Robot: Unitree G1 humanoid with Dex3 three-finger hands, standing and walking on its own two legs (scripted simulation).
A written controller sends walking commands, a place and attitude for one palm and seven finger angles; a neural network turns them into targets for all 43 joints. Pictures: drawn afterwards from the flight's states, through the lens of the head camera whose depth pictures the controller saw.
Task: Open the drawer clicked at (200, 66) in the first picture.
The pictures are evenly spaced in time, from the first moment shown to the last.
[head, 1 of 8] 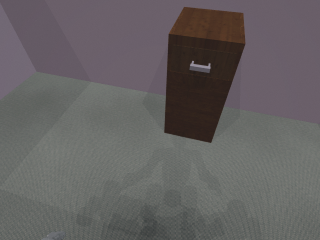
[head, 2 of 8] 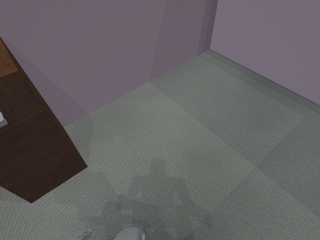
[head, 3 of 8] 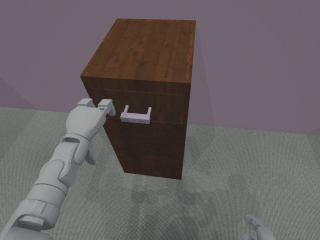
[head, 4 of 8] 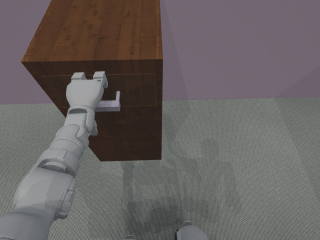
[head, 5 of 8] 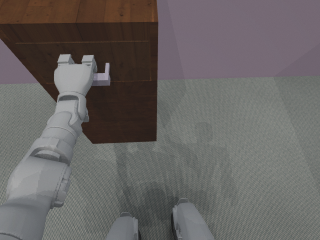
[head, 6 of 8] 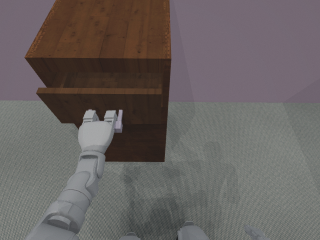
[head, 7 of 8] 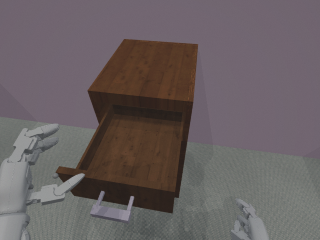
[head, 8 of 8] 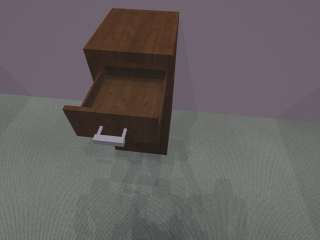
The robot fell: no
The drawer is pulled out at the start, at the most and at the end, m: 0.00 0.30 0.30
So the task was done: yes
